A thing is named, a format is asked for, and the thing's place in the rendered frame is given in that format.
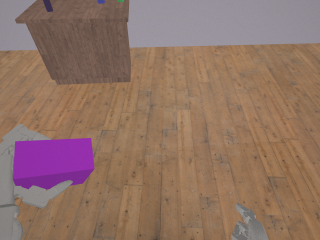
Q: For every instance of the sponge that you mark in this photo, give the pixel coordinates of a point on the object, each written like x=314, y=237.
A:
x=46, y=163

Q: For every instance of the table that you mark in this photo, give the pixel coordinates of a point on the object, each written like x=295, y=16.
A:
x=81, y=41

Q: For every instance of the robot left forearm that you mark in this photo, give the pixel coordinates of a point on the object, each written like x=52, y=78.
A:
x=10, y=227

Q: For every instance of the right robot hand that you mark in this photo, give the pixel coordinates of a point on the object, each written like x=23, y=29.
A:
x=254, y=230

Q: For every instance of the left robot hand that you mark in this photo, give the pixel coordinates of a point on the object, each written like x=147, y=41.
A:
x=35, y=195

